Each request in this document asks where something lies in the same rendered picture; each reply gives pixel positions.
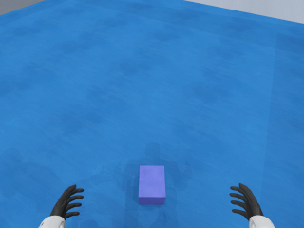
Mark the carton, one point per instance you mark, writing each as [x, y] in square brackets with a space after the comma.
[152, 185]

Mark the left robot hand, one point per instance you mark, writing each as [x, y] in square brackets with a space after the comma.
[62, 205]

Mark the robot left forearm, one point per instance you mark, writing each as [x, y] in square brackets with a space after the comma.
[53, 222]

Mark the right robot hand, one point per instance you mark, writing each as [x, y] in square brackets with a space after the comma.
[251, 206]

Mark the robot right forearm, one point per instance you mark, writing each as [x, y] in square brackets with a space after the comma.
[259, 221]

